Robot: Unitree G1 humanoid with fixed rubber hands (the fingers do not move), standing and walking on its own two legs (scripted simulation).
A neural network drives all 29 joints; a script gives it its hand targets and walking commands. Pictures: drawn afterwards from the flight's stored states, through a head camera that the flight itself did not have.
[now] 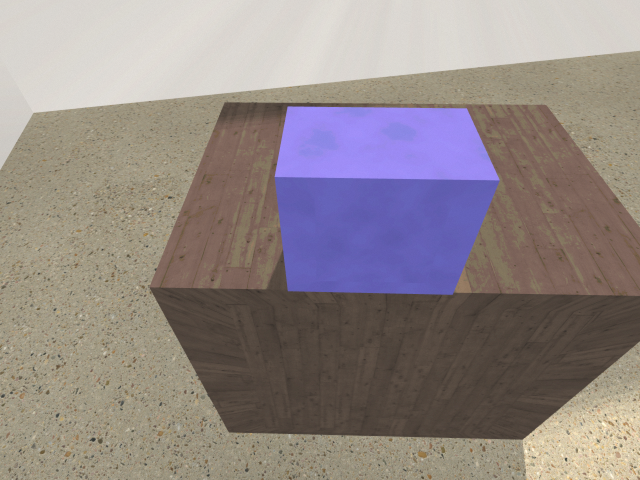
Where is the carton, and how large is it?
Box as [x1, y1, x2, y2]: [275, 107, 499, 294]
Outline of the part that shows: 287,107 275,172 275,184 288,290 452,294 499,180 466,108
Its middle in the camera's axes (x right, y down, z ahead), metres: +0.08 -0.06 +0.60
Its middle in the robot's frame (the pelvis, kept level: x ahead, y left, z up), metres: +0.51 -0.04 +0.07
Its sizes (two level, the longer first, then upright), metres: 0.266 0.172 0.230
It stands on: a pedestal, 0.73 m high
